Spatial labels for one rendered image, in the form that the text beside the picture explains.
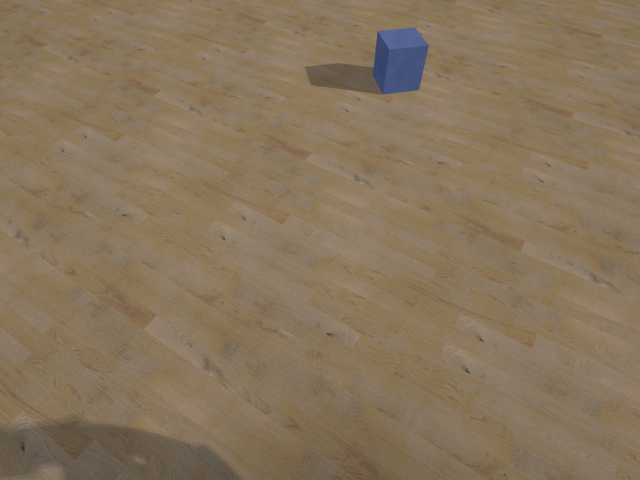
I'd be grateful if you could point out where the carton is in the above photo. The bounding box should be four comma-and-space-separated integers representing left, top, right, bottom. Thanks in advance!
373, 27, 429, 94

